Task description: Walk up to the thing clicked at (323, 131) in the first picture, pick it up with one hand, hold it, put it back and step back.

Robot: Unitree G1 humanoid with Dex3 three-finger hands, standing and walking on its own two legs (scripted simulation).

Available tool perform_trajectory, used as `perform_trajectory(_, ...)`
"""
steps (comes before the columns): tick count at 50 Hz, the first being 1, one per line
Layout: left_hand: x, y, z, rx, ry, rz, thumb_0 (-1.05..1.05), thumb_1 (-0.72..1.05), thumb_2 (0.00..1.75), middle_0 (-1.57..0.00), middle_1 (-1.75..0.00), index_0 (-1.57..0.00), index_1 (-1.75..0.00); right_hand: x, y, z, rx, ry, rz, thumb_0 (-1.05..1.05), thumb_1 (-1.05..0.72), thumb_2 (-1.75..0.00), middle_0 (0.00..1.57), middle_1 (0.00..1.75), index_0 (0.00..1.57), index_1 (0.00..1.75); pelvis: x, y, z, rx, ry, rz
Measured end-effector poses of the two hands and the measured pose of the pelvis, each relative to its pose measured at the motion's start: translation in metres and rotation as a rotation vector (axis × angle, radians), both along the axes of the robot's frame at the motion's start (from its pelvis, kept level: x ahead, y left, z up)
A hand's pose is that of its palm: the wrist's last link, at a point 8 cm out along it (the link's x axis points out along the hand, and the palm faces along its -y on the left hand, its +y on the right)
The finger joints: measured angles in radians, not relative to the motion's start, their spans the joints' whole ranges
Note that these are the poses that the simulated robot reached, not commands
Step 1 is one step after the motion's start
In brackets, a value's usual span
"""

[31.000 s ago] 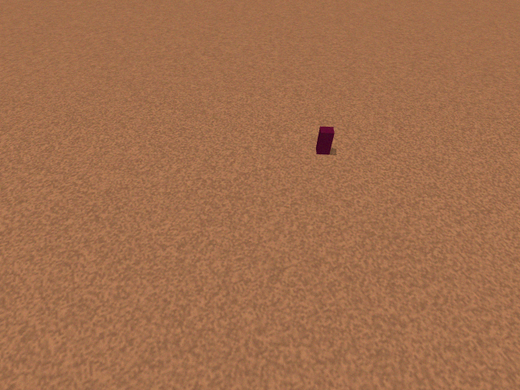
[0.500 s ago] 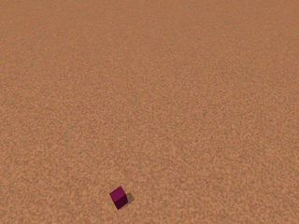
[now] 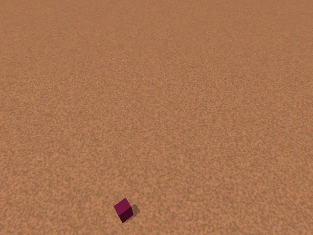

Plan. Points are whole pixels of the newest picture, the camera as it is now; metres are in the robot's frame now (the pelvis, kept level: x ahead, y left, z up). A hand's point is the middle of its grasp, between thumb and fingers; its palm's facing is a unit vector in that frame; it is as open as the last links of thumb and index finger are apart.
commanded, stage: stand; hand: left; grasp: from the side
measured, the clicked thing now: (124, 210) +0.38 +0.20 -0.70
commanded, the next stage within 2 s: step back in 0.44 s
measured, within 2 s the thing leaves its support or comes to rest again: neither
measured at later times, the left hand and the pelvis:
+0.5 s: hand out of the picture +0.08 +0.25 -0.16, palm faces +0.00 -0.94 -0.34, open 7.4 cm; pelvis +0.00 +0.00 +0.00, yaw +0 degrees
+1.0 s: hand out of the picture +0.07 +0.29 -0.19, palm faces -0.04 -0.92 -0.39, open 7.4 cm; pelvis -0.09 +0.02 -0.03, yaw +0 degrees
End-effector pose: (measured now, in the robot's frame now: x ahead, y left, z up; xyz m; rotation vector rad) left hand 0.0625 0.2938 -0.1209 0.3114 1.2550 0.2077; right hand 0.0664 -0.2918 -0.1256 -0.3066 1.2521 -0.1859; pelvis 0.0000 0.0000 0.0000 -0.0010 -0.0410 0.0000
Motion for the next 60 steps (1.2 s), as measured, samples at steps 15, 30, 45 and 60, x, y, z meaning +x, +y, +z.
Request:
perform_trajectory(15, 0.005, 0.0, 0.0, -0.001, 0.006, -0.001, 0.0, 0.91, 0.89, -0.2, -0.3, -0.2, -0.3, 0.007, -0.002, 0.001, -0.003, 0.002, -0.002, 0.01, -0.9, -0.9, 0.2, 0.3, 0.2, 0.3, 0.006, 0.0, 0.0, 0.001, 0.007, 0.0)
perform_trajectory(30, 0.01, 0.013, -0.004, 0.035, -0.034, 0.004, 0.0, 0.91, 0.89, -0.2, -0.3, -0.2, -0.3, 0.008, -0.016, -0.003, -0.017, -0.02, -0.024, 0.01, -0.9, -0.9, 0.2, 0.3, 0.2, 0.3, -0.016, -0.002, -0.011, -0.001, 0.02, 0.002)
perform_trajectory(45, 0.009, 0.042, -0.031, 0.06, -0.137, -0.066, 0.0, 0.91, 0.89, -0.2, -0.3, -0.2, -0.3, -0.066, -0.01, -0.019, -0.082, -0.007, -0.016, 0.01, -0.91, -0.9, 0.2, 0.3, 0.2, 0.3, -0.068, 0.023, -0.046, 0.003, 0.012, 0.004)
perform_trajectory(60, -0.072, 0.016, -0.021, 0.062, -0.062, -0.113, 0.0, 0.91, 0.89, -0.2, -0.3, -0.2, -0.3, -0.135, -0.019, -0.021, -0.064, -0.043, -0.041, 0.01, -0.9, -0.9, 0.2, 0.3, 0.21, 0.3, -0.131, 0.003, -0.037, -0.003, 0.025, -0.071)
